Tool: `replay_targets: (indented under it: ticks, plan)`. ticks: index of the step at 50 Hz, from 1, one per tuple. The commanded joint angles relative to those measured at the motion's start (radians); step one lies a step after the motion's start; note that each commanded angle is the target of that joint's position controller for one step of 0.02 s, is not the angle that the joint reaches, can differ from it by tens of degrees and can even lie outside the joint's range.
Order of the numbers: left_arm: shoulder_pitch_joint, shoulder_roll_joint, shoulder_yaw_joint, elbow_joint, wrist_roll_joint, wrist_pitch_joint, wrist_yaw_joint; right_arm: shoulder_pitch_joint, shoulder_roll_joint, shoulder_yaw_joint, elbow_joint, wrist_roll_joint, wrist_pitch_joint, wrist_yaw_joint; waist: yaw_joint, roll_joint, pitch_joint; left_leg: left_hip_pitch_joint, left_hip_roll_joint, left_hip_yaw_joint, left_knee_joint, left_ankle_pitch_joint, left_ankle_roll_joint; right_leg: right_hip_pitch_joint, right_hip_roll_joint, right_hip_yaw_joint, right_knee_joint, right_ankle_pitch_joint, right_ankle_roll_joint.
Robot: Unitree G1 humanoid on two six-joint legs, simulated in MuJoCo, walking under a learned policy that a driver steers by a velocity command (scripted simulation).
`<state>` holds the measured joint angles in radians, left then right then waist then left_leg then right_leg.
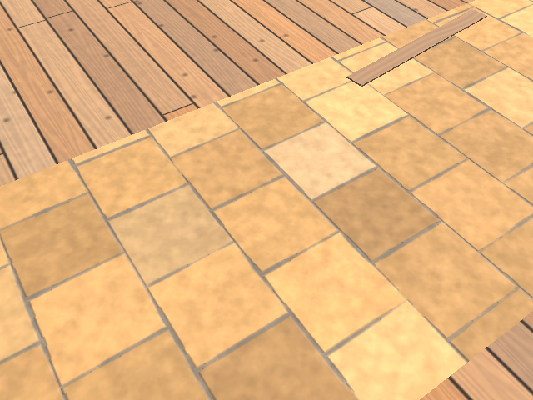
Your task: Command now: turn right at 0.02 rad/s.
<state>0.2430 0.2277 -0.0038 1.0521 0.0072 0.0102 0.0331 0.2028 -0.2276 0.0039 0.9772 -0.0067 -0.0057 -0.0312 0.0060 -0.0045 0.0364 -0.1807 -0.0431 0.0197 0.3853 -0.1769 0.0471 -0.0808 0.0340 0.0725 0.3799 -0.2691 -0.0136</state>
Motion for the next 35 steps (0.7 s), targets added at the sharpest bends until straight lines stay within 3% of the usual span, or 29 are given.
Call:
replay_targets:
  ticks: [1,16,17,20,22,24,25,26,29,31,32,33,34,35]
  plan:
    - [0.034,0.087,0.011,0.003,0.000,-0.007,0.006,0.027,-0.104,-0.023,-0.003,0.000,-0.003,-0.003,-0.006,-0.004,-0.013,0.093,0.135,-0.132,-0.044,0.196,0.026,-0.089,-0.097,0.073,-0.061,0.169,-0.024]
    - [0.074,0.059,-0.008,0.075,0.001,-0.012,0.013,0.071,-0.072,-0.014,0.109,-0.001,0.008,-0.005,-0.008,-0.002,0.026,0.064,0.122,-0.132,-0.060,0.110,0.013,-0.105,-0.106,0.074,-0.073,0.135,-0.037]
    - [0.086,0.053,-0.010,0.080,0.003,-0.012,0.012,0.081,-0.066,-0.012,0.115,-0.002,0.009,-0.004,-0.008,-0.002,0.006,0.069,0.112,-0.129,-0.067,0.017,0.014,-0.101,-0.098,0.071,-0.083,0.051,-0.042]
    - [0.101,0.084,0.008,0.070,0.011,-0.004,0.008,0.081,-0.093,-0.029,0.109,-0.008,0.020,0.002,-0.004,-0.014,0.068,-0.033,0.064,-0.122,-0.013,-0.394,0.050,-0.182,-0.067,0.088,-0.059,-0.357,-0.095]
    - [0.128,0.079,0.013,0.061,0.011,-0.007,0.003,0.060,-0.067,-0.028,0.090,-0.012,0.016,0.011,0.013,-0.040,0.147,-0.151,0.053,-0.133,0.042,-0.476,0.064,-0.207,-0.103,0.169,-0.085,-0.495,-0.137]
    - [0.206,0.105,0.029,0.076,0.008,-0.018,0.004,0.003,-0.022,-0.020,0.053,-0.020,-0.005,0.022,0.049,-0.134,0.148,-0.282,0.004,-0.049,0.197,-0.320,0.042,-0.080,-0.208,0.337,-0.192,-0.522,-0.194]
    - [0.213,0.133,0.044,0.081,0.010,-0.023,0.005,-0.018,-0.019,-0.019,0.034,-0.030,-0.018,0.028,0.050,-0.169,0.159,-0.333,0.010,0.013,0.265,-0.221,0.033,-0.032,-0.282,0.409,-0.234,-0.493,-0.227]
    - [0.214,0.133,0.050,0.076,0.011,-0.029,0.002,-0.044,-0.046,-0.027,0.016,-0.032,-0.029,0.031,0.056,-0.144,0.158,-0.359,0.036,0.008,0.309,-0.211,0.030,-0.022,-0.310,0.428,-0.250,-0.445,-0.242]
    - [0.183,0.124,0.060,0.065,0.012,-0.049,-0.005,-0.016,-0.054,-0.037,-0.009,-0.018,-0.058,0.045,0.010,-0.128,0.159,-0.295,0.060,0.012,0.251,-0.242,0.038,-0.045,-0.289,0.342,-0.204,-0.284,-0.224]
    - [0.110,0.112,0.062,0.038,0.002,-0.055,-0.007,0.146,-0.029,-0.044,0.042,-0.003,-0.070,0.045,-0.077,-0.097,0.128,0.029,0.003,0.058,0.075,-0.136,0.039,-0.217,-0.199,0.206,-0.104,-0.140,-0.169]
    - [0.080,0.089,0.056,0.019,0.005,-0.066,-0.011,0.282,-0.062,-0.061,0.087,-0.005,-0.075,0.036,-0.133,-0.017,0.083,0.257,0.028,-0.024,0.015,-0.128,0.049,-0.352,-0.140,0.124,0.046,-0.028,-0.135]
    - [0.047,0.018,0.035,-0.026,-0.004,-0.079,-0.023,0.424,-0.171,-0.091,0.112,-0.016,-0.080,0.024,-0.182,0.248,0.019,0.418,0.264,-0.414,-0.166,-0.363,0.120,-0.530,0.007,-0.054,0.397,-0.075,-0.075]
    - [0.039,0.066,0.048,-0.050,0.022,-0.083,-0.028,0.497,-0.193,-0.097,0.148,-0.009,-0.066,0.028,-0.159,0.276,0.008,0.409,0.410,-0.661,-0.231,-0.363,0.182,-0.637,0.033,-0.082,0.632,-0.267,-0.072]
    - [0.024,0.080,0.054,-0.047,0.036,-0.080,-0.032,0.384,-0.132,-0.079,0.115,-0.015,-0.062,0.028,-0.092,0.105,0.081,0.312,0.402,-0.590,-0.209,-0.341,0.183,-0.662,-0.041,-0.034,0.746,-0.210,-0.088]
